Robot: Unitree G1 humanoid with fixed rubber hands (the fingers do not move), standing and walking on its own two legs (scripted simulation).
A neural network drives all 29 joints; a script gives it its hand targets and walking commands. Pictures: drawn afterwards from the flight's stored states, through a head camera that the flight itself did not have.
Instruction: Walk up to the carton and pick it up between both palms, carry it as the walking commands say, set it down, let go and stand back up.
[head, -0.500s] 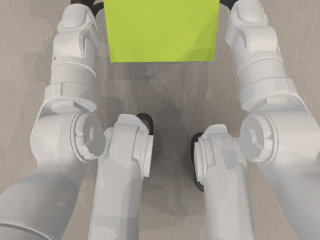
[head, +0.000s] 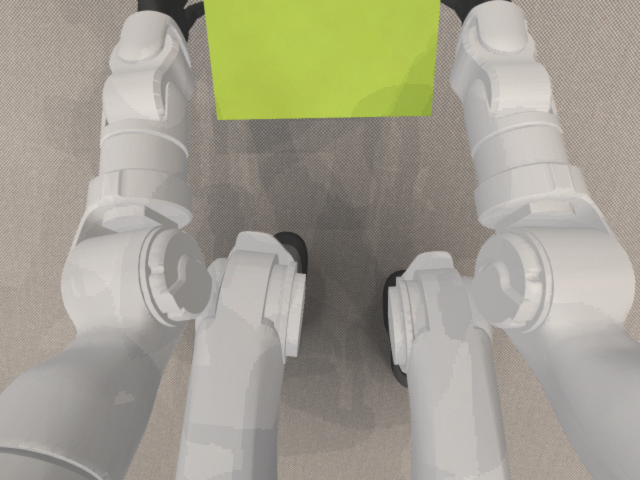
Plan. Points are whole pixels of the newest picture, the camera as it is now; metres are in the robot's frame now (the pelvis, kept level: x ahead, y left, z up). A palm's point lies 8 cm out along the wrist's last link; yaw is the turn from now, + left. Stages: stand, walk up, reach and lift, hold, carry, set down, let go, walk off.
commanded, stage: set down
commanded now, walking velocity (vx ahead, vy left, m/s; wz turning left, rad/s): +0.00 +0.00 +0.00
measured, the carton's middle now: (325, 12) +0.55 +0.09 -0.25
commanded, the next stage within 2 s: none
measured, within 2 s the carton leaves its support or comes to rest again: rests again in 0.96 s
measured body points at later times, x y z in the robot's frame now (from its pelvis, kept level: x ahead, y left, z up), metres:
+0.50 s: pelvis +0.00 +0.00 +0.00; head +0.37 +0.03 +0.25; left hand +0.53 +0.24 -0.17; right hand +0.57 -0.06 -0.18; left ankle +0.12 +0.12 -0.35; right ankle +0.08 -0.10 -0.35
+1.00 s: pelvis +0.00 +0.00 +0.00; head +0.37 +0.03 +0.24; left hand +0.51 +0.24 -0.20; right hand +0.56 -0.07 -0.20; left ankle +0.12 +0.12 -0.35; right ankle +0.08 -0.10 -0.35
